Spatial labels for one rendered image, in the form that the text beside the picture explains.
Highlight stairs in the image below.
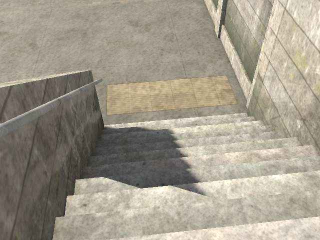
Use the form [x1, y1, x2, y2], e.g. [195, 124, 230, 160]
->
[52, 113, 320, 240]

